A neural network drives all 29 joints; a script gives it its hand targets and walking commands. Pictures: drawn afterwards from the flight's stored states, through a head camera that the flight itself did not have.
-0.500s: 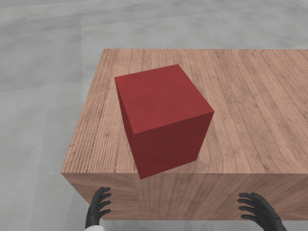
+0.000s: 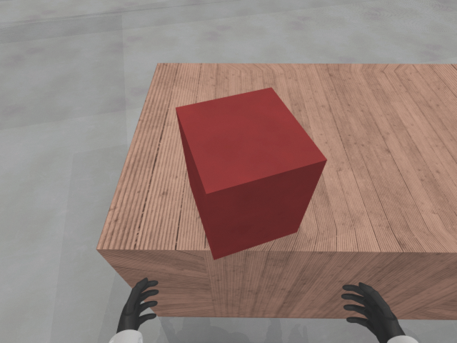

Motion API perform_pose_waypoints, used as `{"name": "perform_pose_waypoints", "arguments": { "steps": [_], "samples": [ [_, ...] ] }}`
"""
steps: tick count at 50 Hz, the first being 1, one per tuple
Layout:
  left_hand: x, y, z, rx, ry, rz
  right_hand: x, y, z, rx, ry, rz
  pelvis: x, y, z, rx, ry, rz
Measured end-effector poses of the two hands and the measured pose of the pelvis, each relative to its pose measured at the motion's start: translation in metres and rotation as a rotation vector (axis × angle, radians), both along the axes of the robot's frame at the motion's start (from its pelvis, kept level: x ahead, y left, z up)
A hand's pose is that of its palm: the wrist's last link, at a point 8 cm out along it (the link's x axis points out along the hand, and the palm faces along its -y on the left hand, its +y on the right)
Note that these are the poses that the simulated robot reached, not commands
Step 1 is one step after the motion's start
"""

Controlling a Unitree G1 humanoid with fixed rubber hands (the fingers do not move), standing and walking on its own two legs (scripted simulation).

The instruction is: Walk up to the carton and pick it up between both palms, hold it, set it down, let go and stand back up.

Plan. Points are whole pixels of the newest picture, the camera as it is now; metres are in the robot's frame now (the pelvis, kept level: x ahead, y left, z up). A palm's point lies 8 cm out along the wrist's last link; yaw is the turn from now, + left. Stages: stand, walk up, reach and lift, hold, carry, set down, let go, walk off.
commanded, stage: set down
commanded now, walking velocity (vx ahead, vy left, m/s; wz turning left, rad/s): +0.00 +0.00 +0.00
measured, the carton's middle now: (242, 175) +0.43 +0.01 +0.02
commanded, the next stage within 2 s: let go in 0.32 s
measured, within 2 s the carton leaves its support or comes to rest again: neither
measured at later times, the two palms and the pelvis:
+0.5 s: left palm (120, 327) +0.16 +0.23 -0.09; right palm (369, 339) +0.15 -0.21 -0.09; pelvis +0.01 +0.01 +0.00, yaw +0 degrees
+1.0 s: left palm out of the picture +0.11 +0.29 -0.11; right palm out of the picture +0.12 -0.26 -0.10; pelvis +0.01 +0.01 +0.00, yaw +1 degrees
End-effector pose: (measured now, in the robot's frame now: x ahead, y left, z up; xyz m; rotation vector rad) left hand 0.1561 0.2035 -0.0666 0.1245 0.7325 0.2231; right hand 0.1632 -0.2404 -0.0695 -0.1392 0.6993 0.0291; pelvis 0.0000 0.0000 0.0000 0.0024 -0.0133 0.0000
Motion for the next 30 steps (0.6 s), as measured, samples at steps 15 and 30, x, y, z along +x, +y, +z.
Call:
{"name": "perform_pose_waypoints", "arguments": {
  "steps": [15,30],
  "samples": [
    [0.0,0.017,-0.011,0.004,0.063,-0.049,-0.005,0.013,-0.01,-0.047,0.043,-0.024,0.009,0.009,0.0,-0.011,-0.035,0.01],
    [0.001,0.028,-0.022,-0.003,0.136,-0.095,-0.015,0.032,-0.025,-0.075,0.094,-0.048,0.006,0.017,-0.001,-0.017,-0.06,0.006]
  ]
}}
